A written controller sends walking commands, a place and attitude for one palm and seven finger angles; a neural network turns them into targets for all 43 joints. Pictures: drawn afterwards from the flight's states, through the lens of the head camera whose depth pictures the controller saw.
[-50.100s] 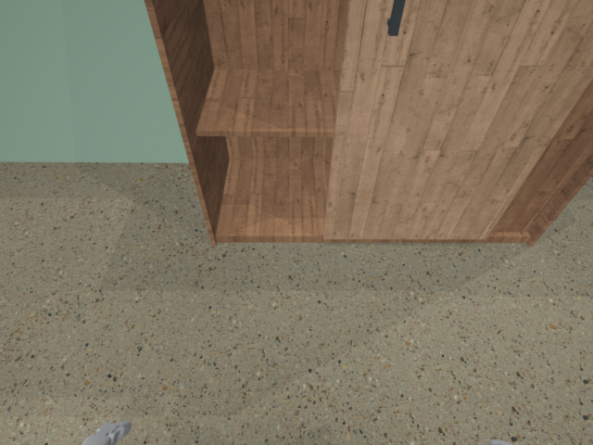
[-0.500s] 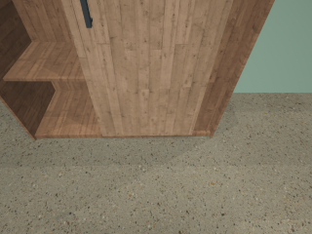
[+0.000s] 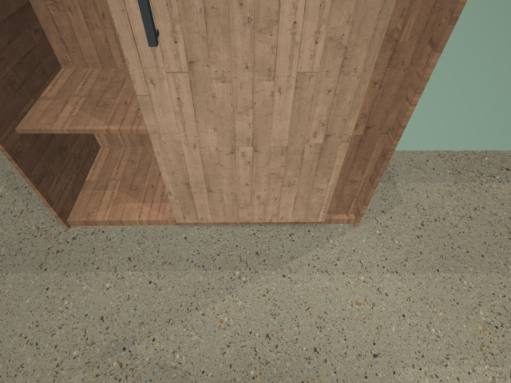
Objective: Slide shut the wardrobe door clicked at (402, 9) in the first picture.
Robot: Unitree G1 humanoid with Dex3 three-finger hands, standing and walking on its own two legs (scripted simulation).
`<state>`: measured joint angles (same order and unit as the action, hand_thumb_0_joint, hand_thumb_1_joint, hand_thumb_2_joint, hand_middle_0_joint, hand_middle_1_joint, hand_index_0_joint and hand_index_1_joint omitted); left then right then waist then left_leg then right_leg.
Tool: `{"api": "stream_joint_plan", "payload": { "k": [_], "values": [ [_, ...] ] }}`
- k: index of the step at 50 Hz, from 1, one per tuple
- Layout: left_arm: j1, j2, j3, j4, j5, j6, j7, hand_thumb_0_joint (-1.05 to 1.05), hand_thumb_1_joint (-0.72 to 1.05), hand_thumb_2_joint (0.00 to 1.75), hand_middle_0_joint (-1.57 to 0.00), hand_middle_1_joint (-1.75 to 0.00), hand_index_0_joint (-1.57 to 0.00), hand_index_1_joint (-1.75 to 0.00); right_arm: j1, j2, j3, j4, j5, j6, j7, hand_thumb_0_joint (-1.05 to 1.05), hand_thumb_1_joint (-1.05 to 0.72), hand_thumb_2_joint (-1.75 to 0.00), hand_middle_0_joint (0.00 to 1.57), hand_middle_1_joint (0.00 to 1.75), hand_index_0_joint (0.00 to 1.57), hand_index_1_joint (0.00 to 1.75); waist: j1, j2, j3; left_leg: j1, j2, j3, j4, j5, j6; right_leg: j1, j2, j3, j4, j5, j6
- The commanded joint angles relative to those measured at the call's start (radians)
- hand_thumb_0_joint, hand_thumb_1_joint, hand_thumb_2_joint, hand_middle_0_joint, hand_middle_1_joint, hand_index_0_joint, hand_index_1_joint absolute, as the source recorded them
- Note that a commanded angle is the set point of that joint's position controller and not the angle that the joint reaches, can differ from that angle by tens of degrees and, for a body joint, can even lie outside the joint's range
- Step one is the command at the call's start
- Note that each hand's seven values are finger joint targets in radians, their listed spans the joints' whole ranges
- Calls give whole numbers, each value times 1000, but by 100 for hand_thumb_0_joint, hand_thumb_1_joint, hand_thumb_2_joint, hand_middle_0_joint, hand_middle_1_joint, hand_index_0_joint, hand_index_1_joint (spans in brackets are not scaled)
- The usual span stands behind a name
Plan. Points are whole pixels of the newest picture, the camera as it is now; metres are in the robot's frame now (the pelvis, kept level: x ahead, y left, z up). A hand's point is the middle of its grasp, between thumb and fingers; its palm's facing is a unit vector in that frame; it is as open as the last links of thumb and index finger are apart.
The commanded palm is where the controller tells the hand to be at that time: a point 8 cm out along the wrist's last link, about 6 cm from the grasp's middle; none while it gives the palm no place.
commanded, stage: look to check the result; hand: right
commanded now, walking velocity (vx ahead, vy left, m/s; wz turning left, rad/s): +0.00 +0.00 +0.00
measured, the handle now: out of the picture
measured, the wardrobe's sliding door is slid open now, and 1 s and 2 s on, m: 0.51 0.51 0.51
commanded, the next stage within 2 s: walk to a spot facing it in 0.42 s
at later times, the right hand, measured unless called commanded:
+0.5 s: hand out of the picture +0.01 -0.17 -0.18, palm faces +0.00 +0.98 -0.18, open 7.4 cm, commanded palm none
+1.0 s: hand out of the picture +0.07 -0.19 -0.17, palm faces -0.14 +0.94 -0.30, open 7.4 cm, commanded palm none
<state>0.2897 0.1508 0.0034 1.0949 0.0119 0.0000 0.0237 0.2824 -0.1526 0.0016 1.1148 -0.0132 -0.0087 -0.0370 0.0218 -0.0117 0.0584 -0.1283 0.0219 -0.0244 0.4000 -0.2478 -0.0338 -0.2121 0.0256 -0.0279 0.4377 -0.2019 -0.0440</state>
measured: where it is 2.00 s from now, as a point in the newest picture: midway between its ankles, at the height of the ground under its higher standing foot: outside the picture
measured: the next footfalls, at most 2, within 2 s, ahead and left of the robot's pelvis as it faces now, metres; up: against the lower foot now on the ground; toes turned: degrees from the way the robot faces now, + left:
right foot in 1.28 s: +0.11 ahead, -0.13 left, +0.00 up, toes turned +23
left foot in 1.66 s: -0.01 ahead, +0.10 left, +0.00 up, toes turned +35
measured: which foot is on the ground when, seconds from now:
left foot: down 0.00-1.00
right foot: down 0.00-0.92, up 0.94-1.00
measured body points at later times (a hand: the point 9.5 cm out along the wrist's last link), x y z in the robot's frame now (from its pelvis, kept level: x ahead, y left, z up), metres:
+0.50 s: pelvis +0.02 +0.00 +0.00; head +0.03 +0.00 +0.45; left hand +0.02 +0.22 -0.16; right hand +0.01 -0.22 -0.16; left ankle -0.02 +0.14 -0.74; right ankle +0.02 -0.09 -0.74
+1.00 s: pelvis +0.01 +0.01 -0.01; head +0.04 +0.04 +0.43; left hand +0.00 +0.27 -0.17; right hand +0.08 -0.24 -0.15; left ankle -0.01 +0.13 -0.74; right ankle +0.00 -0.09 -0.71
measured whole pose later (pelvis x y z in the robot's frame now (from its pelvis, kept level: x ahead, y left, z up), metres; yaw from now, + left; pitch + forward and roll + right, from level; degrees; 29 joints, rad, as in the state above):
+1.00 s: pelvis +0.01 +0.01 -0.01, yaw +12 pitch -1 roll +1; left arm 0.20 0.25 0.06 0.98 0.01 0.07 0.02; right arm 0.27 -0.19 -0.06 0.99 -0.03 0.02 -0.02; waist -0.01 -0.07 0.09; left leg -0.27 -0.06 -0.10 0.59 -0.31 0.01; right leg -0.36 -0.05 -0.09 0.89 -0.48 0.01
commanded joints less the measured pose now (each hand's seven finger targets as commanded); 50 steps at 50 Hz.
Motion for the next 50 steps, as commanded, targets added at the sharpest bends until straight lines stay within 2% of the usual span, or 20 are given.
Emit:
{"api": "stream_joint_plan", "payload": {
  "k": [1,3,9,13,16,28,32,34,36,37,40,42,43,44,45,46,47,48,49,50],
  "values": [
    [52,107,21,-28,-6,-17,9,0,90,90,-20,-30,-20,-30,81,-107,-17,-14,4,-13,-14,0,-90,-90,20,30,20,30,-6,17,0,-55,65,-57,-81,91,61,48,-103,113,-69,133,-2],
    [49,106,20,-25,-5,-19,10,0,90,90,-20,-30,-20,-30,82,-104,-17,-10,5,-13,-14,0,-90,-90,20,30,20,30,-5,5,-11,-49,66,-56,-78,103,59,61,-104,112,-68,149,-3],
    [42,105,20,-19,-6,-14,10,0,90,90,-20,-30,-20,-30,85,-103,-16,-4,4,-8,-14,0,-90,-90,20,30,20,30,-6,11,30,-64,61,-54,-90,54,59,48,-103,112,-81,98,-2],
    [41,107,19,-19,-6,-20,11,0,90,90,-20,-30,-20,-30,87,-104,-17,-3,4,-11,-15,0,-90,-90,20,30,20,30,-6,11,-7,-42,66,-53,-80,114,56,73,-107,108,-70,162,-5],
    [35,105,18,-19,-7,-18,12,0,90,90,-20,-30,-20,-30,88,-102,-16,-2,4,-10,-16,0,-90,-90,20,30,20,30,-7,8,17,-46,68,-51,-82,124,56,67,-107,105,-68,173,-5],
    [36,115,19,-16,-6,-20,16,0,90,90,-20,-30,-20,-30,83,-103,-20,-4,5,-7,-14,0,-90,-90,20,30,20,30,-6,-6,10,-44,62,-57,-78,128,55,86,-114,102,-72,181,-6],
    [25,140,35,-34,-5,-2,25,0,90,90,-20,-30,-20,-30,56,-122,-41,-33,3,10,-9,0,-90,-90,20,30,20,30,4,-6,15,-102,54,-78,-38,143,56,103,-144,73,-32,141,-6],
    [16,158,46,-52,-3,7,26,0,90,90,-20,-30,-20,-30,45,-128,-51,-54,1,21,-3,0,-90,-90,20,30,20,30,6,-25,31,-146,38,-88,-6,98,57,87,-169,75,-38,59,-13],
    [10,182,58,-71,-2,12,26,0,90,90,-20,-30,-20,-30,36,-138,-61,-78,-2,27,3,0,-90,-90,20,30,20,30,5,-32,17,-174,17,-91,46,87,57,86,-202,87,-40,18,-26],
    [8,194,62,-81,0,14,26,0,90,90,-20,-30,-20,-30,31,-136,-65,-89,-3,31,6,0,-90,-90,20,30,20,30,5,-62,16,-193,1,-90,82,70,55,84,-222,104,-56,-12,-36],
    [-9,228,77,-111,2,14,26,0,90,90,-20,-30,-20,-30,37,-135,-74,-120,-7,38,14,0,-90,-90,20,30,20,30,-14,-126,-9,-237,-41,-71,220,-20,46,84,-305,162,-90,-28,-84],
    [-33,237,80,-130,5,15,21,0,90,90,-20,-30,-20,-30,36,-126,-77,-135,-8,42,20,0,-90,-90,20,30,20,30,-25,-151,-13,-241,-48,-37,253,-140,41,74,-341,143,-86,4,-101],
    [-51,237,80,-143,7,17,18,0,90,90,-20,-30,-20,-30,44,-125,-80,-140,-8,44,22,0,-90,-90,20,30,20,30,-33,-150,-4,-208,-43,-28,228,-140,44,31,-339,112,-67,-8,-91],
    [-80,236,80,-160,6,19,16,0,90,90,-20,-30,-20,-30,71,-130,-83,-137,-9,41,24,0,-90,-90,20,30,20,30,-54,-118,2,-162,-41,-51,165,-43,53,-17,-309,72,-13,-20,-65],
    [-100,217,82,-176,2,22,13,0,90,90,-20,-30,-20,-30,101,-159,-89,-134,-14,31,21,0,-90,-90,20,30,20,30,-68,-2,-17,-121,1,-141,69,118,74,-54,-233,-5,119,-31,-15],
    [-107,166,79,-202,-5,24,8,0,90,90,-20,-30,-20,-30,111,-223,-100,-135,-21,20,11,0,-90,-90,20,30,20,30,-62,211,-30,-49,156,-354,-23,250,127,-181,-122,-123,312,-185,45],
    [-158,150,75,-234,-8,30,2,0,90,90,-20,-30,-20,-30,131,-268,-109,-135,-16,19,6,0,-90,-90,20,30,20,30,-90,305,-3,-25,259,-535,-103,366,215,-312,-29,-84,539,-394,68],
    [-177,168,78,-244,-7,36,2,0,90,90,-20,-30,-20,-30,123,-259,-113,-139,-14,20,-3,0,-90,-90,20,30,20,30,-83,280,4,-28,251,-555,-113,346,246,-358,-48,22,661,-366,64],
    [-170,173,81,-247,-6,35,0,0,90,90,-20,-30,-20,-30,84,-243,-113,-161,-14,20,-7,0,-90,-90,20,30,20,30,-60,237,-1,-22,227,-525,-102,313,251,-393,-62,59,700,-317,67],
    [-167,172,80,-251,-6,31,0,0,90,90,-20,-30,-20,-30,56,-250,-117,-182,-12,21,-12,0,-90,-90,20,30,20,30,-51,190,-18,-4,218,-513,-71,323,254,-405,-73,73,695,-299,71]
  ]
}}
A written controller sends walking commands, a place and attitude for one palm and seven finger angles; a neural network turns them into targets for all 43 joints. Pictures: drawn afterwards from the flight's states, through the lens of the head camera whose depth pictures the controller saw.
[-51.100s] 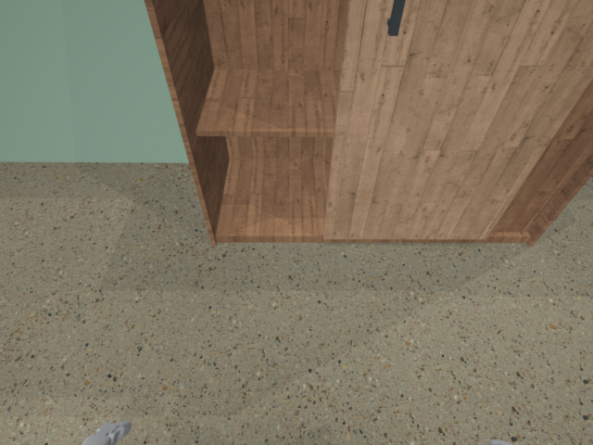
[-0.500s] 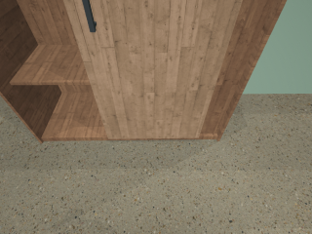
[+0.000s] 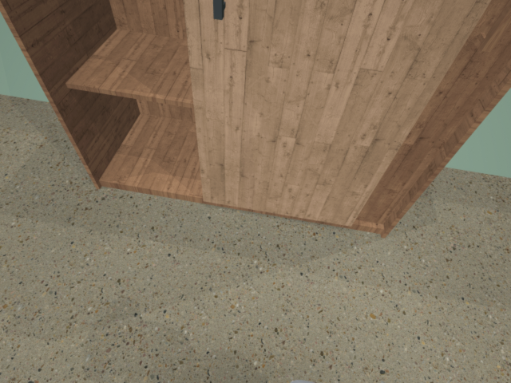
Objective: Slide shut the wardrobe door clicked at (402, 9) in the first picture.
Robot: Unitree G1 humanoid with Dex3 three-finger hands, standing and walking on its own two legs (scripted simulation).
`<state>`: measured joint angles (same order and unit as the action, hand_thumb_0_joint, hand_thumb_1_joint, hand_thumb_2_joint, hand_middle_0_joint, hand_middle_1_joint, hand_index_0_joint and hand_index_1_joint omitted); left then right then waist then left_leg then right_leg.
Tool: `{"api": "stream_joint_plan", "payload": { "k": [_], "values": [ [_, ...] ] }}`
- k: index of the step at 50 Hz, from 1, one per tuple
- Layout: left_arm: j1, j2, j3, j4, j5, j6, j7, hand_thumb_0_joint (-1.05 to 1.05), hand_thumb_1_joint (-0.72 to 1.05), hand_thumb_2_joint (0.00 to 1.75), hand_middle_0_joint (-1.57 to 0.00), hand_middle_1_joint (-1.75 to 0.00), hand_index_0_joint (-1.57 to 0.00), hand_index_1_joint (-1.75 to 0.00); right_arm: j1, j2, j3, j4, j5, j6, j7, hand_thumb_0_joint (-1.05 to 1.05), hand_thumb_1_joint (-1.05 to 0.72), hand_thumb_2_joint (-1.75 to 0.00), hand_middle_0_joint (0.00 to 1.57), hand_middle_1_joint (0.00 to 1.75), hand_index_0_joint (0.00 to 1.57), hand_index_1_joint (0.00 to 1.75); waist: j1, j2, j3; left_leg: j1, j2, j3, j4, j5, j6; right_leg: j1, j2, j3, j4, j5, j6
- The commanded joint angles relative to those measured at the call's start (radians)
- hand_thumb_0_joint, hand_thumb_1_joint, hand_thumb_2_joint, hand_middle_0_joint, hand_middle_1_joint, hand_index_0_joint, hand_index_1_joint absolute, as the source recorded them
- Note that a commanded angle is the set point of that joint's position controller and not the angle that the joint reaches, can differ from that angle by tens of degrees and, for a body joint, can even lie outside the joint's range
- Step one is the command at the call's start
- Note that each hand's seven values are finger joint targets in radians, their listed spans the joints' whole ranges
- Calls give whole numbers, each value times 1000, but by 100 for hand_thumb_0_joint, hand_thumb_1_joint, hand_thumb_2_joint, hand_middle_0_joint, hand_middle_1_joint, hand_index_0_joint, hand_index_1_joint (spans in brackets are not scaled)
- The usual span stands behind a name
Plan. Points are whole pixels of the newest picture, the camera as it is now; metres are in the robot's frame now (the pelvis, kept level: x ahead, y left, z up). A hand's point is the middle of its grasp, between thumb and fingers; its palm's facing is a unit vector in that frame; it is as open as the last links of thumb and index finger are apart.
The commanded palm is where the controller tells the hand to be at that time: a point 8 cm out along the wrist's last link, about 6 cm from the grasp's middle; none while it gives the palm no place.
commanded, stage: walk to a spot facing it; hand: right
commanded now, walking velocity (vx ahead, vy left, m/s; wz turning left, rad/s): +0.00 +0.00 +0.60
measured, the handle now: out of the picture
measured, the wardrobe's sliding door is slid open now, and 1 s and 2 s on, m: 0.51 0.51 0.51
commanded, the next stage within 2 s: none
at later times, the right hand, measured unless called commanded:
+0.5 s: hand (389, 377) +0.17 -0.24 -0.15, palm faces -0.27 +0.94 -0.20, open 7.4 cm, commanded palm none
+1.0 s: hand (353, 338) +0.23 -0.19 -0.16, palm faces -0.60 +0.78 -0.19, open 7.4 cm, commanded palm none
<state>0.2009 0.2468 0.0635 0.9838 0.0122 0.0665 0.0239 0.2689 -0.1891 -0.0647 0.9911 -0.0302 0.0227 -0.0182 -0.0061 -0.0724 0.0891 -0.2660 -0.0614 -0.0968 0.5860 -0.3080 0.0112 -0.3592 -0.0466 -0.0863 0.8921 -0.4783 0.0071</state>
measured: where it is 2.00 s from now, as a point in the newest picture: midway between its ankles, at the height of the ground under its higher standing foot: outside the picture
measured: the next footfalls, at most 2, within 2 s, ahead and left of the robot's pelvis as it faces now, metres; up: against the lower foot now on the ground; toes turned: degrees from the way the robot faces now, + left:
right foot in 0.28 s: +0.08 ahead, -0.16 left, +0.00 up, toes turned +12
left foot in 0.66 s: +0.00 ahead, +0.09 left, +0.00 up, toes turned +23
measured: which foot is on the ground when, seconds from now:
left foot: down 0.00-0.28, up 0.30-0.64, down 0.66-0.88, up 0.90-1.00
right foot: up 0.00-0.26, down 0.28-0.64, up 0.66-0.86, down 0.88-1.00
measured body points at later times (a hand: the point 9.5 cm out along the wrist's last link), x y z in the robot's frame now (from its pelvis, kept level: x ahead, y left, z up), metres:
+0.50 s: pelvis +0.00 -0.06 +0.02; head +0.05 -0.08 +0.46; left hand +0.00 +0.20 -0.11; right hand +0.18 -0.29 -0.13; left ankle -0.04 +0.08 -0.65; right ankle +0.04 -0.16 -0.73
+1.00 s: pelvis +0.03 -0.09 +0.00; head +0.06 -0.09 +0.45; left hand -0.09 +0.15 -0.12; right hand +0.26 -0.23 -0.14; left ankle -0.05 +0.04 -0.67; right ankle +0.11 -0.16 -0.73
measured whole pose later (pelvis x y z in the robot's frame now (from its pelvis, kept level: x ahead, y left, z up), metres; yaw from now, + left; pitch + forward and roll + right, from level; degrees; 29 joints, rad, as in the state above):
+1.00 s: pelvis +0.03 -0.09 +0.00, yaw +36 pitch -1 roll +3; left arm 0.28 0.22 0.00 0.86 0.03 0.01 0.02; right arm 0.16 -0.25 -0.07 0.88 -0.02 0.09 0.03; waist 0.04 0.01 0.08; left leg -0.44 -0.06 -0.07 0.98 -0.50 -0.04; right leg -0.29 -0.09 -0.09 0.60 -0.29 -0.01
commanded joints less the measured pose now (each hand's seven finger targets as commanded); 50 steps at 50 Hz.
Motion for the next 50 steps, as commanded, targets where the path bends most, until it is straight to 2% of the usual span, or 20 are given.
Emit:
{"api": "stream_joint_plan", "payload": {
  "k": [1,8,11,12,14,15,20,27,30,31,32,33,34,37,42,43,44,45,46,50],
  "values": [
    [-72,73,15,-144,-4,-40,0,0,90,90,-20,-30,-20,-30,46,-219,-52,-72,2,-13,-30,0,-90,-90,20,30,20,30,-13,216,-100,163,280,-406,-233,392,205,-241,3,133,228,-4,26],
    [-112,58,2,-198,-16,-51,4,0,90,90,-20,-30,-20,-30,43,-233,-66,-104,-3,-9,-21,0,-90,-90,20,30,20,30,-29,245,-134,154,208,-400,-216,474,164,-91,42,108,-108,20,31],
    [-6,69,1,-178,-18,-60,13,0,90,90,-20,-30,-20,-30,-25,-227,-64,-140,4,2,-14,0,-90,-90,20,30,20,30,33,240,-147,12,135,-358,-166,371,79,166,48,93,-407,186,24],
    [43,106,4,-165,-17,-69,20,0,90,90,-20,-30,-20,-30,-38,-197,-56,-161,10,5,-10,0,-90,-90,20,30,20,30,55,141,-162,-104,75,-302,-113,240,38,328,-12,116,-499,230,17],
    [85,235,29,-181,11,-71,27,0,90,90,-20,-30,-20,-30,-67,-141,-38,-197,16,9,9,0,-90,-90,20,30,20,30,75,-268,-114,-314,-61,-19,239,-337,-49,329,-398,528,-639,230,-163],
    [68,218,18,-195,17,-66,28,0,90,90,-20,-30,-20,-30,-84,-158,-39,-212,8,10,10,0,-90,-90,20,30,20,30,62,-154,-93,-285,-5,-21,363,-320,-60,248,-426,502,-609,302,-213],
    [-11,174,-1,-205,20,-75,23,0,90,90,-20,-30,-20,-30,-107,-142,-30,-214,9,31,52,0,-90,-90,20,30,20,30,16,-145,-55,-259,32,77,503,-186,-78,178,-242,197,-564,479,-151],
    [68,191,13,-172,16,-74,20,0,90,90,-20,-30,-20,-30,-145,-128,-16,-244,16,24,57,0,-90,-90,20,30,20,30,34,-158,-109,-139,40,139,154,-158,-55,269,-270,140,-480,617,-139],
    [74,195,22,-168,1,-67,6,0,90,90,-20,-30,-20,-30,-56,-166,-24,-210,19,4,43,0,-90,-90,20,30,20,30,-7,-35,-168,116,27,138,-156,114,-19,177,-227,51,-303,581,-59],
    [75,157,18,-181,-8,-63,-2,0,90,90,-20,-30,-20,-30,5,-228,-36,-190,14,-7,31,0,-90,-90,20,30,20,30,-29,115,-198,268,165,-36,-234,264,29,35,-156,-30,-139,369,-5],
    [5,82,1,-231,-11,-59,-7,0,90,90,-20,-30,-20,-30,53,-322,-55,-164,7,-15,15,0,-90,-90,20,30,20,30,-61,375,-146,330,378,-347,-259,539,148,-231,-1,-81,77,-138,43],
    [-31,114,1,-249,-11,-50,-4,0,90,90,-20,-30,-20,-30,76,-340,-58,-162,12,-12,3,0,-90,-90,20,30,20,30,-80,301,-150,287,435,-399,-246,532,227,-275,-20,58,227,-162,33],
    [-20,104,0,-254,-12,-49,-13,0,90,90,-20,-30,-20,-30,31,-328,-50,-179,11,-10,2,0,-90,-90,20,30,20,30,-41,228,-109,197,405,-357,-259,322,238,-286,-41,87,272,-101,32],
    [11,133,2,-219,-6,-45,-11,0,90,90,-20,-30,-20,-30,-113,-270,-45,-215,-1,-1,-12,0,-90,-90,20,30,20,30,7,357,-135,72,293,-291,-241,206,190,-170,-52,98,163,-22,38],
    [183,87,-5,-153,-9,-52,-5,0,90,90,-20,-30,-20,-30,-172,-252,-44,-224,9,12,8,0,-90,-90,20,30,20,30,94,172,-110,-178,156,-231,-159,29,76,242,23,10,-364,197,40],
    [221,134,2,-144,-4,-59,5,0,90,90,-20,-30,-20,-30,-171,-209,-33,-234,17,18,14,0,-90,-90,20,30,20,30,106,32,-103,-243,81,-183,-74,-87,37,296,-55,91,-486,132,18],
    [229,222,21,-150,13,-68,8,0,90,90,-20,-30,-20,-30,-157,-152,-20,-245,26,24,24,0,-90,-90,20,30,20,30,106,-257,-66,-358,-45,-44,161,-252,-21,287,-279,404,-651,-18,-70],
    [223,241,20,-167,18,-75,15,0,90,90,-20,-30,-20,-30,-171,-162,-19,-254,19,21,26,0,-90,-90,20,30,20,30,97,-261,-74,-326,-15,24,349,-321,-39,206,-417,544,-680,3,-164],
    [175,237,12,-182,22,-78,17,0,90,90,-20,-30,-20,-30,-181,-168,-23,-255,14,22,34,0,-90,-90,20,30,20,30,79,-125,-54,-294,25,-6,449,-277,-36,135,-421,524,-676,52,-208],
    [67,194,1,-185,22,-83,18,0,90,90,-20,-30,-20,-30,-169,-135,-21,-221,12,32,61,0,-90,-90,20,30,20,30,28,-96,-38,-261,56,90,465,-174,-63,137,-285,212,-612,298,-142]
  ]
}}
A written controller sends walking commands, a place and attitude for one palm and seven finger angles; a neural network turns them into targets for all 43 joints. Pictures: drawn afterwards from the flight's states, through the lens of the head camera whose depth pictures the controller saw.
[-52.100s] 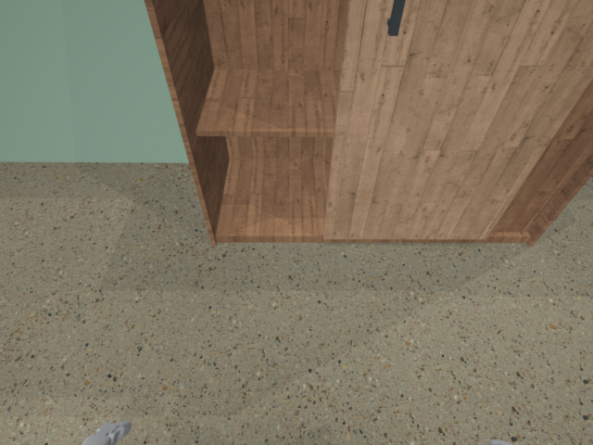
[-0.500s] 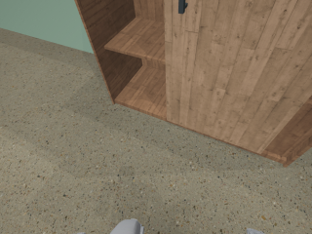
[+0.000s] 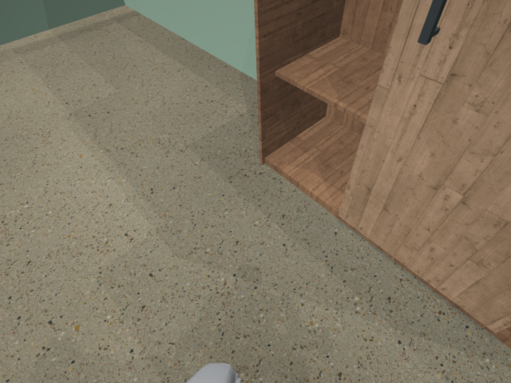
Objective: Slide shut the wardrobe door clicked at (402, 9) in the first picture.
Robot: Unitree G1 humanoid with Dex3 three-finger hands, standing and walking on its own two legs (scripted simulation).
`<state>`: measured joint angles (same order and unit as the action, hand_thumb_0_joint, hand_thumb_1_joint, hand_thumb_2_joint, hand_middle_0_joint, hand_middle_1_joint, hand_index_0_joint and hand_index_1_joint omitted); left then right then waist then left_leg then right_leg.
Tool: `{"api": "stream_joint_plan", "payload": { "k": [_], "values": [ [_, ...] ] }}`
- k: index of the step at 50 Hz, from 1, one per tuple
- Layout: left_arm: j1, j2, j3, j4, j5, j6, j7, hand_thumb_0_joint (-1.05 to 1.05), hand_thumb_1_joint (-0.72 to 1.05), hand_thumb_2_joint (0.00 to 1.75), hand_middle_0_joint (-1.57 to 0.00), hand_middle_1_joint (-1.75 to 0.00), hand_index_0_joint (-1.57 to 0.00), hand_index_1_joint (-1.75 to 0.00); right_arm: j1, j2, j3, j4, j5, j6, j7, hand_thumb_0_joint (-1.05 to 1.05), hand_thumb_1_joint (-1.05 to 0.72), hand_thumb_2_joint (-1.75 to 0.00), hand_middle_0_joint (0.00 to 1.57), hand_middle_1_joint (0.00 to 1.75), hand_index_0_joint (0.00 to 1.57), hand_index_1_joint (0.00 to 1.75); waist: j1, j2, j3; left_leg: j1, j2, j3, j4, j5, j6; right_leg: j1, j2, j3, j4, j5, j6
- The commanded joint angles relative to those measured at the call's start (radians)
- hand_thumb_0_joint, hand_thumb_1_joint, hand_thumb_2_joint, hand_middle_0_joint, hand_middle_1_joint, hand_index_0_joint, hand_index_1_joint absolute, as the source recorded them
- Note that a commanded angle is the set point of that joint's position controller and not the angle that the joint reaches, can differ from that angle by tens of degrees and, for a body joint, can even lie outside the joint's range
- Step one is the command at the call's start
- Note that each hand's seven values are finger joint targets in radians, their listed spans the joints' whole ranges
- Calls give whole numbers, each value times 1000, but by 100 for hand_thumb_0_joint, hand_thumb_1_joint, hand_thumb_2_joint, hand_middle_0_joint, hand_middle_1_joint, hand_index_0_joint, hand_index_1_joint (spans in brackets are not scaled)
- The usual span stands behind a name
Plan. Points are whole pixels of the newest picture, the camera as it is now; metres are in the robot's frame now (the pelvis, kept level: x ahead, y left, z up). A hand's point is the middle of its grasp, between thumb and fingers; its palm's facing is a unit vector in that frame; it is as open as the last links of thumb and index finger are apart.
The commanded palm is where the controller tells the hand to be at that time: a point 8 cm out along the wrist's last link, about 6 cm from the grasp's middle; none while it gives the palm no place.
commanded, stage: walk to a spot facing it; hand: right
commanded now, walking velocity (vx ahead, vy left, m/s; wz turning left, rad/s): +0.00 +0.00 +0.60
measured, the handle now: out of the picture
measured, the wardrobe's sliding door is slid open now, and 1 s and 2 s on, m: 0.51 0.51 0.51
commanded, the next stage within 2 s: turn to face it in 1.70 s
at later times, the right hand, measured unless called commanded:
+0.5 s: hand out of the picture +0.15 -0.16 -0.16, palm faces -0.29 +0.93 -0.24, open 7.4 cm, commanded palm none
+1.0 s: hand (280, 275) +0.35 -0.01 -0.16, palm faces -0.60 +0.76 -0.26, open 7.4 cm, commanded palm none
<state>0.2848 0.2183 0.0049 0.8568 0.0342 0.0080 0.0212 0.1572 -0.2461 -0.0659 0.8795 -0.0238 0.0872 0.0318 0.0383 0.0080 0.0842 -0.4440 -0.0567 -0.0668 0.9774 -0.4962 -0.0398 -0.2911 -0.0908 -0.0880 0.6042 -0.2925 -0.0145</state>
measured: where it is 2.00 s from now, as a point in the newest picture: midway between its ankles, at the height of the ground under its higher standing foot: (189, 327)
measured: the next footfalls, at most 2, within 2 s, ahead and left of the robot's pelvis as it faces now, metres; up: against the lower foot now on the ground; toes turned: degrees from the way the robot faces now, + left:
left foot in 0.24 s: +0.04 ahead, +0.14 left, +0.00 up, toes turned +9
right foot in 0.54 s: +0.12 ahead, -0.10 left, +0.00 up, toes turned +18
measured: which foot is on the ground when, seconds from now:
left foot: up 0.00-0.22, down 0.24-0.54, up 0.56-0.92, down 0.94-1.00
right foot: down 0.00-0.24, up 0.26-0.52, down 0.54-0.94, up 0.96-1.00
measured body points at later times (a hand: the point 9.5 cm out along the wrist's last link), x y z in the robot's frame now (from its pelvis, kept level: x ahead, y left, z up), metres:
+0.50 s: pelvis +0.02 +0.01 +0.00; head +0.06 +0.02 +0.45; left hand +0.03 +0.29 -0.13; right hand +0.16 -0.21 -0.14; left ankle +0.01 +0.13 -0.73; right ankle +0.07 -0.12 -0.71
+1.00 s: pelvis +0.11 +0.08 -0.02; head +0.15 +0.11 +0.43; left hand -0.07 +0.28 -0.16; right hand +0.38 -0.05 -0.14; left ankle +0.11 +0.21 -0.73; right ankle +0.11 -0.10 -0.67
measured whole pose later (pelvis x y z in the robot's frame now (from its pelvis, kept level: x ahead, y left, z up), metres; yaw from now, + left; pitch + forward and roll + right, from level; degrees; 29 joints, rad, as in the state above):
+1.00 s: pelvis +0.11 +0.08 -0.02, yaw +36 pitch +0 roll +1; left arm 0.36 0.26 0.03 0.96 0.02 0.01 -0.01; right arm 0.12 -0.27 -0.06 0.82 -0.02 -0.03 0.04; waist 0.04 -0.02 0.12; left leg -0.43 -0.03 0.01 0.66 -0.22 0.04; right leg -0.32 -0.14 -0.08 1.11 -0.51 0.03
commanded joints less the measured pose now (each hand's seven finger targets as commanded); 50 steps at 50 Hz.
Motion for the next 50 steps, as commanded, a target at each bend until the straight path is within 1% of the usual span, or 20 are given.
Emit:
{"api": "stream_joint_plan", "payload": {
  "k": [1,9,10,12,13,15,21,24,26,27,28,30,33,42,44,45,46,47,49,50],
  "values": [
    [5,211,58,-44,1,-24,21,0,90,90,-20,-30,-20,-30,-66,-68,-17,-112,8,-31,14,0,-90,-90,20,30,20,30,-8,-198,-41,-74,47,77,32,16,-13,109,-222,175,-305,184,-114],
    [19,225,77,-24,-13,-10,12,0,90,90,-20,-30,-20,-30,8,-66,-16,-99,17,-53,-2,0,-90,-90,20,30,20,30,-36,-174,-128,196,29,131,-466,212,30,135,-242,34,-98,361,-61],
    [16,208,79,-28,-21,-7,3,0,90,90,-20,-30,-20,-30,69,-113,-23,-79,13,-63,-11,0,-90,-90,20,30,20,30,-54,-83,-168,311,53,71,-578,313,49,78,-192,-18,7,278,-13],
    [-95,116,62,-105,-29,9,-8,0,90,90,-20,-30,-20,-30,157,-266,-54,-41,6,-77,-37,0,-90,-90,20,30,20,30,-114,267,-109,406,404,-419,-680,652,225,-303,23,-59,401,-363,67],
    [-111,136,63,-114,-30,16,-8,0,90,90,-20,-30,-20,-30,157,-267,-54,-45,9,-77,-46,0,-90,-90,20,30,20,30,-105,196,-101,383,410,-426,-678,569,280,-351,6,60,515,-316,58],
    [-67,136,69,-84,-23,21,-13,0,90,90,-20,-30,-20,-30,46,-203,-44,-69,3,-74,-54,0,-90,-90,20,30,20,30,-43,215,-118,298,303,-369,-689,298,237,-324,-15,100,528,-176,58],
    [-91,104,57,-83,-30,13,-7,0,90,90,-20,-30,-20,-30,39,-193,-50,-70,-5,-74,-56,0,-90,-90,20,30,20,30,-43,130,-158,270,239,-320,-606,509,223,-137,49,70,203,-172,65],
    [-19,104,56,-66,-29,6,0,0,90,90,-20,-30,-20,-30,24,-184,-51,-70,3,-65,-44,0,-90,-90,20,30,20,30,-11,142,-133,139,171,-332,-618,242,172,54,82,47,-24,-60,53],
    [97,176,67,-34,-17,-14,11,0,90,90,-20,-30,-20,-30,-16,-126,-34,-96,5,-61,-29,0,-90,-90,20,30,20,30,49,-20,-128,-129,53,-251,-492,-93,109,324,-27,148,-236,-161,10],
    [155,275,88,-25,4,-19,15,0,90,90,-20,-30,-20,-30,-28,-64,-20,-119,11,-59,-18,0,-90,-90,20,30,20,30,83,-322,-102,-295,-95,-60,-200,-179,56,369,-279,499,-388,-411,-86],
    [175,294,89,-25,6,-25,22,0,90,90,-20,-30,-20,-30,-111,-91,-27,-153,2,-68,-11,0,-90,-90,20,30,20,30,94,-291,-46,-310,-13,0,-15,-135,43,266,-406,631,-451,-462,-179],
    [67,243,73,-53,5,-42,11,0,90,90,-20,-30,-20,-30,-94,-105,-30,-133,-12,-77,9,0,-90,-90,20,30,20,30,26,-157,-33,-273,41,-2,129,-14,41,179,-336,536,-439,-330,-187],
    [37,206,62,-33,3,-58,10,0,90,90,-20,-30,-20,-30,-71,-71,-23,-120,-5,-64,36,0,-90,-90,20,30,20,30,-11,-169,3,-253,72,61,135,125,18,167,-232,241,-414,-135,-123],
    [122,211,68,10,6,-66,3,0,90,90,-20,-30,-20,-30,-150,-46,-8,-148,4,-80,44,0,-90,-90,20,30,20,30,10,-190,-30,-50,67,155,-277,170,46,224,-251,4,-300,227,-97],
    [91,235,71,5,-2,-60,-1,0,90,90,-20,-30,-20,-30,-13,-77,-20,-108,4,-92,35,0,-90,-90,20,30,20,30,-68,-114,-88,209,13,189,-409,220,84,146,-228,-69,-78,412,-63],
    [71,223,72,-5,-13,-63,-12,0,90,90,-20,-30,-20,-30,166,-139,-35,-51,1,-105,24,0,-90,-90,20,30,20,30,-146,-3,-178,444,-2,156,-471,244,114,52,-155,-139,160,433,-20],
    [35,148,58,-41,-33,-67,-26,0,90,90,-20,-30,-20,-30,303,-254,-63,-14,-3,-120,9,0,-90,-90,20,30,20,30,-203,276,-247,659,250,-214,-577,186,208,-249,-16,-175,493,-33,26],
    [-28,133,55,-87,-34,-72,-25,0,90,90,-20,-30,-20,-30,329,-320,-70,-7,15,-123,-3,0,-90,-90,20,30,20,30,-188,371,-234,647,398,-576,-679,305,295,-448,55,-31,733,-337,30],
    [-59,156,60,-114,-24,-69,-28,0,90,90,-20,-30,-20,-30,173,-297,-63,-62,12,-110,-23,0,-90,-90,20,30,20,30,-108,156,-109,396,429,-640,-771,-156,359,-516,-44,89,762,-235,39],
    [-60,162,66,-95,-15,-64,-25,0,90,90,-20,-30,-20,-30,94,-243,-45,-88,3,-108,-29,0,-90,-90,20,30,20,30,-68,131,-112,291,366,-572,-770,-207,311,-435,-46,104,708,-175,43]
  ]
}}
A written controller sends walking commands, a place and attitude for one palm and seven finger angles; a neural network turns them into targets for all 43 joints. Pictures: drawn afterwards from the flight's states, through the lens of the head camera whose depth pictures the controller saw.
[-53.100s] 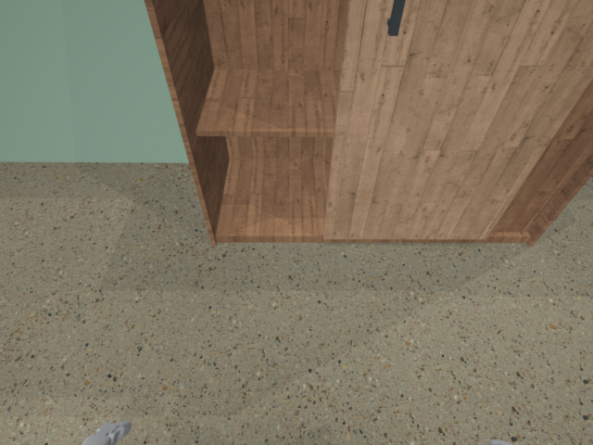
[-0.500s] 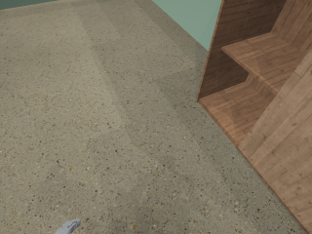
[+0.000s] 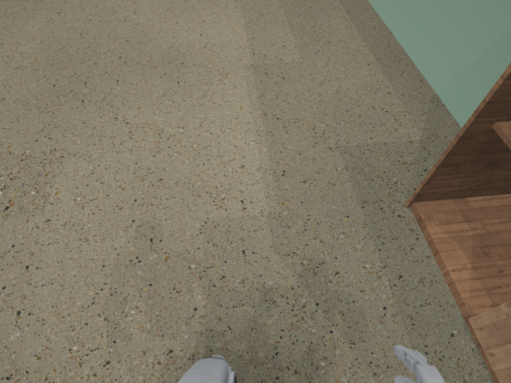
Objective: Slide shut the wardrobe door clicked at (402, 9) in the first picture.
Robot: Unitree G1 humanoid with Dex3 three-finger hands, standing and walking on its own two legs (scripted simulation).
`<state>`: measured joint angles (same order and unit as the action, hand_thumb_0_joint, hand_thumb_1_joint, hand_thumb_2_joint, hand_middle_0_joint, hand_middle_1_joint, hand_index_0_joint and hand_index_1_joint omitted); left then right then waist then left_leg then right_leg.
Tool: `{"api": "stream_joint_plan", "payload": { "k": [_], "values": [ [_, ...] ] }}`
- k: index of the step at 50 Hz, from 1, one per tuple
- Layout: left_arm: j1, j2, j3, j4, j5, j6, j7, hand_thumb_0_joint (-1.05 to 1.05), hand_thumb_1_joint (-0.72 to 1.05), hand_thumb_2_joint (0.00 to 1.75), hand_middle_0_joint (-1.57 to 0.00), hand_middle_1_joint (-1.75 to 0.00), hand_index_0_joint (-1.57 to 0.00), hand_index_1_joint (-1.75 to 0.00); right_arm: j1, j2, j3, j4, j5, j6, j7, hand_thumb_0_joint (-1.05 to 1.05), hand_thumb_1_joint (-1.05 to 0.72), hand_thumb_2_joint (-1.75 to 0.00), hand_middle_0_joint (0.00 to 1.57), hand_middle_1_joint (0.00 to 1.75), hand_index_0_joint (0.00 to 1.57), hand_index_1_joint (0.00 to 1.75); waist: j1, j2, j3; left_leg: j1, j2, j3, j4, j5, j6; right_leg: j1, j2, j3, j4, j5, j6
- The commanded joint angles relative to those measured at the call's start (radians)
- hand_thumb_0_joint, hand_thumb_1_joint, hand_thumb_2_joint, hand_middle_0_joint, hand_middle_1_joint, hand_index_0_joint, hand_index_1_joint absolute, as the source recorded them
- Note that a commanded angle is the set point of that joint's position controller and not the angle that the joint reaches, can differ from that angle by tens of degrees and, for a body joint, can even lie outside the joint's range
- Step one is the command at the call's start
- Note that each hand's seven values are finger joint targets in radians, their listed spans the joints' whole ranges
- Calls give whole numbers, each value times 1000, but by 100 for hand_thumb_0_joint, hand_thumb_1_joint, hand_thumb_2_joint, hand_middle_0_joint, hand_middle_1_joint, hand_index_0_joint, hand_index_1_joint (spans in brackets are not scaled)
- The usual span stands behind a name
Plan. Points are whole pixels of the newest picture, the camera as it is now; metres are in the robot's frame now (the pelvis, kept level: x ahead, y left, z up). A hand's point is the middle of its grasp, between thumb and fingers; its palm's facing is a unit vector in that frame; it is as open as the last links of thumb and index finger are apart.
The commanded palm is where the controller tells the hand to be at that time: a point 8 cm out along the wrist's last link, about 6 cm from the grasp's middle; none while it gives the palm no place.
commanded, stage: walk to a spot facing it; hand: right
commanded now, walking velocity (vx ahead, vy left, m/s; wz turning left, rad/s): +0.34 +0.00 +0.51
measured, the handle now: out of the picture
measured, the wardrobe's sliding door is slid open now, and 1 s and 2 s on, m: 0.51 0.51 0.51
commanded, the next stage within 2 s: turn to face it in 0.70 s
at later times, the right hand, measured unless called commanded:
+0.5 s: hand (373, 275) +0.34 -0.20 -0.13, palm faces -0.28 +0.95 -0.16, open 7.4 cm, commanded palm none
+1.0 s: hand (294, 205) +0.51 -0.04 -0.14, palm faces -0.53 +0.83 -0.17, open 7.4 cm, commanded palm none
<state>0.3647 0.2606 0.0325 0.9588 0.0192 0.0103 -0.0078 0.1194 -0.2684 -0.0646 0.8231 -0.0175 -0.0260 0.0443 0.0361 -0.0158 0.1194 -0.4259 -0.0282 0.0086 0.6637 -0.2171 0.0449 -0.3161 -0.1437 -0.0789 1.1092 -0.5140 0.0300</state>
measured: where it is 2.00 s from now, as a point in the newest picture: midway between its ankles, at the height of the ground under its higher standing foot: (238, 309)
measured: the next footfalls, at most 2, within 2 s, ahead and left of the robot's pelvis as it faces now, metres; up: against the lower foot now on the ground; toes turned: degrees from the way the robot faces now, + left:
right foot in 0.28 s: +0.24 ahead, -0.13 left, +0.00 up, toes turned +7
left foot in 0.76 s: +0.33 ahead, +0.16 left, +0.00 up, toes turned +18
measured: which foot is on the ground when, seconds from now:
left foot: down 0.00-0.26, up 0.28-0.74, down 0.76-1.00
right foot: up 0.00-0.26, down 0.28-0.74, up 0.76-1.00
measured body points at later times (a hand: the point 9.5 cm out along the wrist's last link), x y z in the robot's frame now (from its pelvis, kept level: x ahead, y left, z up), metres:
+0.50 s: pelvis +0.18 -0.04 +0.03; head +0.22 -0.07 +0.48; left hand +0.14 +0.19 -0.10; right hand +0.36 -0.25 -0.12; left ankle +0.17 +0.11 -0.61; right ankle +0.20 -0.14 -0.72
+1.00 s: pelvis +0.31 +0.04 +0.02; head +0.34 +0.05 +0.47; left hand +0.23 +0.28 -0.12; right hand +0.53 -0.09 -0.13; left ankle +0.32 +0.15 -0.72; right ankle +0.41 -0.07 -0.68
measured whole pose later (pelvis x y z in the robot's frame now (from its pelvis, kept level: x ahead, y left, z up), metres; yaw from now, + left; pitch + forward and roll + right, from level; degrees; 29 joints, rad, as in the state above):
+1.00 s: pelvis +0.31 +0.04 +0.02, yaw +27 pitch -1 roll +0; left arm 0.26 0.19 0.03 0.92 0.02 0.00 0.01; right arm 0.11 -0.18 -0.02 0.93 -0.03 0.02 0.00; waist 0.09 0.02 0.07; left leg -0.32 -0.04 0.03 0.51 -0.18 0.05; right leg -0.47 -0.08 -0.03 0.89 -0.36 0.03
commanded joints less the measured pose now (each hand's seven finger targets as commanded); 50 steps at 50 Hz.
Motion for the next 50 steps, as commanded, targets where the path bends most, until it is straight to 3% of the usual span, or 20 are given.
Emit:
{"api": "stream_joint_plan", "payload": {
  "k": [1,5,9,11,12,13,14,15,16,18,21,30,34,36,37,38,39,40,45,50],
  "values": [
    [-128,128,35,-179,5,-58,6,0,90,90,-20,-30,-20,-30,78,-191,-36,-44,-9,2,-44,0,-90,-90,20,30,20,30,-38,183,-140,193,289,-544,-450,-388,201,-340,4,106,125,88,5],
    [-89,86,28,-165,5,-43,-4,0,90,90,-20,-30,-20,-30,57,-180,-34,-17,-14,-15,-43,0,-90,-90,20,30,20,30,4,179,-166,143,174,-329,-412,-137,163,-185,49,35,-148,192,16],
    [-123,77,29,-178,-4,-64,-1,0,90,90,-20,-30,-20,-30,58,-165,-36,-13,-13,-11,-33,0,-90,-90,20,30,20,30,-5,168,-129,65,158,-351,-377,-182,148,-16,104,17,-393,249,7],
    [-30,88,36,-146,-5,-79,7,0,90,90,-20,-30,-20,-30,38,-139,-33,-17,-9,-7,-32,0,-90,-90,20,30,20,30,42,92,-150,-34,109,-326,-280,-228,111,209,128,6,-550,299,10],
    [52,124,45,-117,-3,-86,19,0,90,90,-20,-30,-20,-30,42,-94,-23,-22,-10,-4,-32,0,-90,-90,20,30,20,30,78,-26,-171,-116,53,-299,-129,-246,80,357,72,70,-619,221,-2],
    [141,226,70,-100,17,-90,25,0,90,90,-20,-30,-20,-30,68,-24,-10,-32,0,3,-24,0,-90,-90,20,30,20,30,110,-332,-188,-264,-94,-162,189,-381,19,426,-175,429,-777,-5,-83],
    [150,247,67,-104,25,-82,31,0,90,90,-20,-30,-20,-30,38,-28,-9,-63,-4,-4,-23,0,-90,-90,20,30,20,30,92,-359,-178,-346,-61,-92,403,-415,-9,397,-355,707,-917,-126,-184],
    [92,225,61,-134,20,-79,30,0,90,90,-20,-30,-20,-30,-14,-63,-11,-80,-15,-8,-16,0,-90,-90,20,30,20,30,74,-160,-87,-368,32,-114,482,-343,-9,316,-383,720,-928,-93,-246],
    [36,201,54,-158,26,-86,24,0,90,90,-20,-30,-20,-30,-15,-62,-21,-69,-19,-11,-8,0,-90,-90,20,30,20,30,38,-63,-84,-337,34,-89,543,-269,-16,215,-323,615,-937,-56,-230],
    [-42,136,36,-148,18,-94,26,0,90,90,-20,-30,-20,-30,9,-47,-23,-36,-24,6,4,0,-90,-90,20,30,20,30,-19,-124,-51,-297,75,-74,581,-121,-35,129,-229,373,-915,104,-162],
    [-7,84,22,-111,6,-106,35,0,90,90,-20,-30,-20,-30,32,-16,-14,-20,-22,29,21,0,-90,-90,20,30,20,30,-28,-190,-107,-285,74,-23,545,-9,-57,196,-142,141,-880,360,-121],
    [140,76,32,-22,14,-88,41,0,90,90,-20,-30,-20,-30,-194,11,-3,-76,-13,26,26,0,-90,-90,20,30,20,30,47,-135,-78,-275,71,62,127,12,-50,369,-181,-47,-804,738,-144],
    [95,112,40,-29,8,-68,42,0,90,90,-20,-30,-20,-30,-82,-15,-11,-42,-7,17,12,0,-90,-90,20,30,20,30,-16,-133,-144,11,11,100,-59,7,-4,341,-202,-117,-598,1014,-111],
    [16,109,43,-59,-13,-65,30,0,90,90,-20,-30,-20,-30,200,-110,-37,44,-14,3,-7,0,-90,-90,20,30,20,30,-158,5,-276,480,54,29,-138,254,46,79,-125,-177,-205,812,-38],
    [23,41,37,-94,-29,-66,24,0,90,90,-20,-30,-20,-30,317,-218,-61,76,-10,-8,-21,0,-90,-90,20,30,20,30,-178,306,-390,736,358,-407,-158,640,177,-248,73,-188,136,-34,17],
    [2,74,37,-111,-25,-58,34,0,90,90,-20,-30,-20,-30,332,-270,-66,76,11,-4,-34,0,-90,-90,20,30,20,30,-168,288,-409,706,441,-565,-231,707,268,-360,97,-4,331,-187,16],
    [-20,71,42,-118,-21,-45,37,0,90,90,-20,-30,-20,-30,238,-249,-62,51,14,13,-43,0,-90,-90,20,30,20,30,-123,168,-258,530,441,-516,-294,459,282,-402,40,63,357,-105,18],
    [-45,40,36,-123,-11,-39,32,0,90,90,-20,-30,-20,-30,125,-198,-49,21,12,23,-53,0,-90,-90,20,30,20,30,-79,72,-133,323,393,-479,-339,279,247,-375,14,63,296,-35,22],
    [126,-4,18,-12,5,5,22,0,90,90,-20,-30,-20,-30,-48,-85,1,5,-16,9,-70,0,-90,-90,20,30,20,30,67,132,-230,47,238,-168,-387,58,133,-35,48,58,-38,133,1],
    [44,-27,8,-12,-2,-8,17,0,90,90,-20,-30,-20,-30,-12,-62,9,57,-4,14,-65,0,-90,-90,20,30,20,30,25,125,-143,51,210,-84,-350,-174,75,84,110,36,-461,239,-6]
  ]
}}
